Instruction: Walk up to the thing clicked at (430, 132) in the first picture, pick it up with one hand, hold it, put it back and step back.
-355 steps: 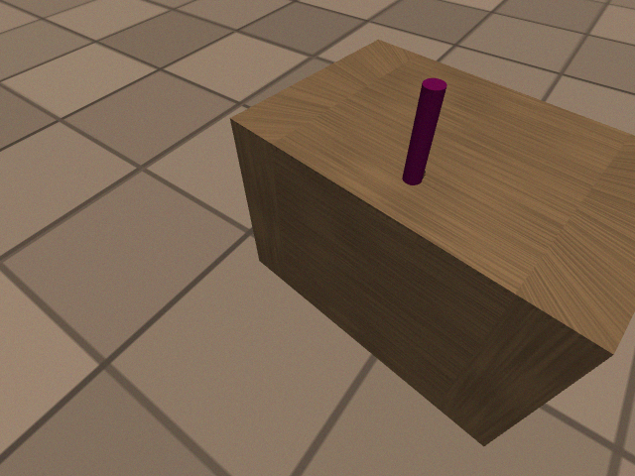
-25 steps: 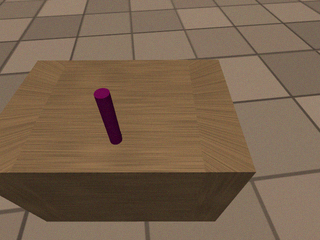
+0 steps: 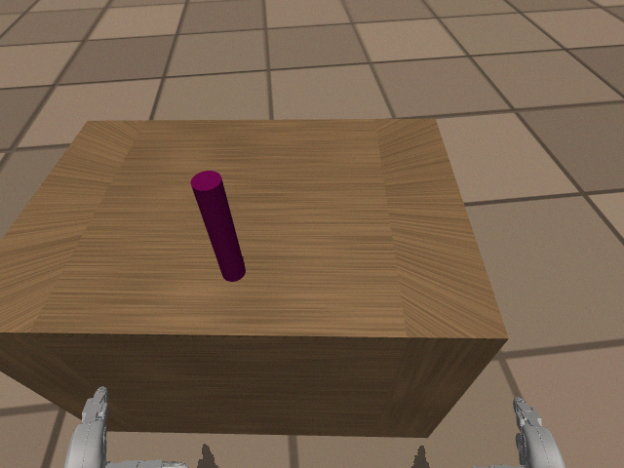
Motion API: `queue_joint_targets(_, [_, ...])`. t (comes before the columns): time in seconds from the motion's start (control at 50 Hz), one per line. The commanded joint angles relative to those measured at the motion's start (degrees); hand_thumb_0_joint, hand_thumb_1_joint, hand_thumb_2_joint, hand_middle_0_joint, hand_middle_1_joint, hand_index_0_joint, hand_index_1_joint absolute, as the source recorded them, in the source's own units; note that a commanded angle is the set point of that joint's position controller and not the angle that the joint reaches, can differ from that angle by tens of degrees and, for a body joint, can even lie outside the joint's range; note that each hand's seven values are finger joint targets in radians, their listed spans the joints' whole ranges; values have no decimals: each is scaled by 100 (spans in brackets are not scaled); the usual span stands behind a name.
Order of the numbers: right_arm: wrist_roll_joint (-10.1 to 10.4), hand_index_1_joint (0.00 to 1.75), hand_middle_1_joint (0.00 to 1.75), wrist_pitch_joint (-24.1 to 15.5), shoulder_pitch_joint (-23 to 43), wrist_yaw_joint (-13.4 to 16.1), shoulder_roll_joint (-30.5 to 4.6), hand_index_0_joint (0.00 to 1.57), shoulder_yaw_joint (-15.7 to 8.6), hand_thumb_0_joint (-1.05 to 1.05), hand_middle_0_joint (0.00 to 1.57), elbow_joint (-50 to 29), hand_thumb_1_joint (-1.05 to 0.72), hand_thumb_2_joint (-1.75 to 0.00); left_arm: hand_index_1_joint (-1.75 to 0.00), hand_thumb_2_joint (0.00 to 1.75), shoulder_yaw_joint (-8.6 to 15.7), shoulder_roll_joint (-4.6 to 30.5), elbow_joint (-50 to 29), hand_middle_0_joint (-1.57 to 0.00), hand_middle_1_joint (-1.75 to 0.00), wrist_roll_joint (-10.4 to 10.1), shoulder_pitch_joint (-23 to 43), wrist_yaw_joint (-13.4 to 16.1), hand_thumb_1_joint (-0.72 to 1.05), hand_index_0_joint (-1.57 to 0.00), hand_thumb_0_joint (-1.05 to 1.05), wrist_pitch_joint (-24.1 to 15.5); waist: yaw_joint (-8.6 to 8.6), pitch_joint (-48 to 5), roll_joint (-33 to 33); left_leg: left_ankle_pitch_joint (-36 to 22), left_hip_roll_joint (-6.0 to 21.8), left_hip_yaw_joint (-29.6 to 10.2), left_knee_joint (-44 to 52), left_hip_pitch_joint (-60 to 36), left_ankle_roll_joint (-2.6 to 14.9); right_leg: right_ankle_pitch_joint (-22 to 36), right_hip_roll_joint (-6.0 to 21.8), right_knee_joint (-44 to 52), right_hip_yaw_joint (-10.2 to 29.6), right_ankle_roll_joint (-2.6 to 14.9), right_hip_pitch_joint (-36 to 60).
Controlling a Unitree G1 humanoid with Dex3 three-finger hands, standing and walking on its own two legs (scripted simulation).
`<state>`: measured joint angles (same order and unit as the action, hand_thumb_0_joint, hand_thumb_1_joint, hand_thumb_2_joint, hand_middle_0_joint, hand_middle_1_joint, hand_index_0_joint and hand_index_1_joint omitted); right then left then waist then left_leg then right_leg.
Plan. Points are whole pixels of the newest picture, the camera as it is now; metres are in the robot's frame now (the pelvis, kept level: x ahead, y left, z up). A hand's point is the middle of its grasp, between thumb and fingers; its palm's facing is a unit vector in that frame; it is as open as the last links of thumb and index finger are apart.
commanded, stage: rise first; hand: left
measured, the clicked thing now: (221, 232) +0.49 +0.18 -0.01
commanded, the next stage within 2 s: go down in 1.00 s
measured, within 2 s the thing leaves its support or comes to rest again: neither
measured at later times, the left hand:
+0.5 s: hand (120, 438) +0.17 +0.25 -0.01, palm faces +0.29 -0.90 -0.34, open 17.5 cm
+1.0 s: hand (105, 440) +0.16 +0.25 +0.02, palm faces +0.28 -0.89 -0.36, open 17.5 cm
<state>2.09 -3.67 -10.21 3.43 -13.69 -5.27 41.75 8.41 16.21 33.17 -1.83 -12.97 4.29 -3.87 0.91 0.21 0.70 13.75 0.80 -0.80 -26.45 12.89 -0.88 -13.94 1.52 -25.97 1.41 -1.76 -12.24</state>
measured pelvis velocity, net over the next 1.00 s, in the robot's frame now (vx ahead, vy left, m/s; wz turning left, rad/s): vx -0.02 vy -0.01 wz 0.01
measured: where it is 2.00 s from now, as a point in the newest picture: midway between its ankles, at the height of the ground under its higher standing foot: outside the picture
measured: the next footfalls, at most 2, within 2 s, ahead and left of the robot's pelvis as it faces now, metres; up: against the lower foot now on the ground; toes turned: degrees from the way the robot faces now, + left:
none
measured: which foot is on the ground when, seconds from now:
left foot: down 0.00-1.00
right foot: down 0.00-1.00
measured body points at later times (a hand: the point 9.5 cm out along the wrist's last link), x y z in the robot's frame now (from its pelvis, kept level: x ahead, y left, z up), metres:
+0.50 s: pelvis -0.01 -0.01 +0.00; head -0.02 -0.02 +0.45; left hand +0.15 +0.29 +0.01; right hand +0.15 -0.26 -0.08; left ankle +0.00 +0.13 -0.74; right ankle +0.00 -0.14 -0.74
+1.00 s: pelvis -0.02 -0.01 +0.00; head -0.03 -0.02 +0.45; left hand +0.14 +0.29 +0.04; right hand +0.14 -0.26 -0.08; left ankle +0.00 +0.13 -0.74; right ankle +0.00 -0.14 -0.74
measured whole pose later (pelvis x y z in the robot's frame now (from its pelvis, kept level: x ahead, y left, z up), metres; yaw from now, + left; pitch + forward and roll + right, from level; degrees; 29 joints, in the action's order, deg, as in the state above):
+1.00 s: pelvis -0.02 -0.01 +0.00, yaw +1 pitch -5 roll +0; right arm 0.7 -7.6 -13.4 2.6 -13.0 -6.1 38.1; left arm 11.8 16.3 5.8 -1.6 -24.4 2.3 -11.0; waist 1.7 3.3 1.6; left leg 11.4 0.9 -1.6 -23.8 7.6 -1.3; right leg -12.2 1.5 -24.1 0.5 -1.3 -7.0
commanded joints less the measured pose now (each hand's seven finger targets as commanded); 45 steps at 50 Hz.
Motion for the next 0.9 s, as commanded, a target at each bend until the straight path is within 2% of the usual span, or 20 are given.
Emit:
queue_joint_targets(0.0, [-50, 5, 5, -420, 236, 124, -1033, 5, -332, 0, 5, -1377, 52, -4, -5, 4, 480, 1091, -1410, -5, -5, -24, 190, 119, -54, -4, 0, -332, -3, -631, -127, -942, -51, 290, 466, -340, 73, 870, -196, 419, -395, 193, 267])
queue_joint_targets(0.02, [-56, 5, 5, -405, 64, 118, -951, 5, -322, 0, 5, -1242, 52, -4, -6, 4, 370, 967, -1591, -5, -5, -26, 142, 105, -54, -4, 0, -336, 11, -630, 11, -1005, -69, 314, 465, -367, 70, 949, -178, 428, -381, 194, 301])
queue_joint_targets(0.06, [-43, 5, 5, -437, 180, 98, -836, 5, -164, 0, 5, -1691, 53, -4, -6, 4, 471, 1065, -1954, -5, -4, -28, 97, 111, -54, -4, 0, -386, 44, -635, -45, -1041, -67, 311, 480, -395, 69, 968, -188, 433, -393, 191, 368])
queue_joint_targets(0.18, [-49, 5, 5, -416, -247, 56, -714, 5, -174, 0, 5, -1723, 54, -4, -6, 5, 546, 991, -2365, -5, -4, -49, -141, 67, -54, -4, 0, -410, 12, -330, 184, -1030, -47, 329, 575, -413, 53, 985, -192, 473, -408, 208, 391])
queue_joint_targets(0.2, [-55, 5, 5, -418, -253, 63, -827, 5, -300, 0, 5, -1696, 55, -3, -6, 4, 613, 1076, -2514, -5, -4, -59, -145, 63, -54, -3, 0, -416, 4, -337, 320, -1025, -73, 356, 573, -425, 54, 1007, -166, 493, -385, 213, 367])
queue_joint_targets(0.28, [-65, 5, 5, -448, 46, 41, -701, 5, -217, 0, 5, -1796, 55, -4, -5, 4, 697, 1055, -2751, -5, -4, -64, -305, 46, -54, -4, 0, -449, 94, -301, 113, -1037, -94, 341, 564, -451, 89, 985, -142, 557, -392, 195, 452])
queue_joint_targets(0.3, [-76, 5, 5, -453, -121, 50, -777, 5, -298, 0, 5, -1766, 55, -4, -6, 5, 670, 1015, -2735, -5, -4, -67, -304, 24, -54, -3, 0, -455, 0, -211, 69, -941, -78, 354, 586, -478, 93, 911, -157, 583, -384, 187, 401])
queue_joint_targets(0.36, [-96, 5, 5, -476, 119, 14, -605, 5, -164, 0, 5, -1641, 55, -4, -5, 4, 659, 969, -3023, -5, -4, -66, -356, 5, -54, -4, 0, -508, 115, -161, 136, -792, -89, 322, 627, -429, 94, 738, -151, 598, -415, 200, 405])
queue_joint_targets(0.38, [-97, 5, 5, -482, 134, 17, -605, 5, -142, 0, 5, -1723, 56, -4, -6, 5, 784, 1084, -2986, -5, -4, -65, -399, 22, -54, -3, 0, -516, 123, -209, 47, -819, -99, 331, 599, -431, 113, 765, -135, 632, -404, 179, 470])
queue_joint_targets(0.48, [-125, 5, 5, -531, 212, 42, -834, 5, -343, 0, 5, -1789, 55, -3, -5, 4, 800, 1066, -3269, -5, -4, -54, -515, -12, -54, -4, 0, -656, 66, -290, -49, -825, -106, 335, 604, -556, 130, 774, -127, 645, -395, 174, 479])
queue_joint_targets(0.52, [-132, 5, 5, -504, 41, 19, -615, 5, -193, 0, 5, -1442, 55, -4, -5, 4, 747, 1000, -3307, -5, -4, -47, -597, -32, -54, -4, 0, -690, 111, -121, 40, -785, -114, 334, 637, -517, 131, 727, -122, 654, -411, 187, 423])
queue_joint_targets(0.56, [-140, 5, 5, -520, 70, 29, -732, 5, -339, 0, 5, -1473, 55, -4, -6, 5, 754, 984, -3435, -5, -4, -46, -562, -39, -55, -3, 0, -732, 94, -196, 81, -787, -110, 329, 652, -548, 122, 729, -123, 645, -416, 190, 460])
queue_joint_targets(0.58, [-127, 5, 5, -528, 131, 23, -661, 5, -252, 0, 5, -1572, 55, -4, -6, 5, 829, 1067, -3488, -5, -4, -50, -572, -31, -55, -4, 0, -753, 95, -180, 17, -768, -123, 332, 651, -540, 135, 710, -112, 672, -413, 178, 474])
queue_joint_targets(0.6, [-134, 5, 5, -544, 184, 21, -703, 5, -274, 0, 5, -1592, 55, -4, -6, 5, 738, 995, -3557, -5, -4, -50, -512, -57, -55, -3, 0, -778, 52, -145, -9, -668, -117, 326, 661, -539, 141, 609, -129, 688, -419, 173, 432])
queue_joint_targets(0.66, [-129, 5, 5, -571, 115, 31, -892, 5, -425, 0, 5, -1596, 55, -4, -6, 5, 876, 1090, -3630, -5, -4, -62, -544, -58, -55, -3, 0, -822, 42, 11, 164, -282, -104, 306, 795, -443, 120, 256, -169, 726, -442, 202, 335])
queue_joint_targets(0.7, [-135, 5, 5, -590, 15, -10, -566, 5, -186, 0, 5, -1344, 56, -4, -6, 5, 740, 931, -3671, -5, -4, -56, -582, -104, -55, -3, 0, -869, 61, 109, 65, -181, -98, 299, 808, -423, 142, 174, -161, 761, -451, 184, 331])
queue_joint_targets(0.72, [-129, 5, 5, -597, 76, -2, -674, 5, -328, 0, 5, -1248, 55, -4, -6, 5, 820, 1025, -3746, -5, -4, -53, -531, -86, -55, -3, 0, -889, 85, 72, 196, -167, -109, 299, 818, -395, 133, 157, -147, 745, -443, 199, 315])
queue_joint_targets(0.82, [-134, 5, 5, -692, 229, -7, -776, 5, -380, 0, 5, -1240, 55, -4, -5, 5, 760, 933, -3701, -5, -4, -46, -668, -106, -55, -4, 0, -988, 88, 88, 99, -76, -55, 243, 857, -333, 139, 122, -195, 696, -481, 202, 390])
queue_joint_targets(0.84, [-143, 5, 5, -713, 252, -14, -654, 5, -267, 0, 5, -1278, 55, -5, -6, 6, 776, 971, -3985, -5, -5, -46, -529, -100, -55, -4, 0, -1037, 126, -52, 170, -223, -69, 250, 832, -409, 129, 246, -186, 683, -486, 198, 440])
queue_joint_targets(0.88, [-146, 5, 5, -730, 319, 10, -848, 5, -420, 0, 5, -1345, 55, -5, -6, 6, 880, 1047, -3803, -5, -5, -38, -722, -80, -56, -4, 0, -1043, 128, -64, 146, -294, -87, 271, 802, -404, 125, 285, -176, 681, -468, 203, 453])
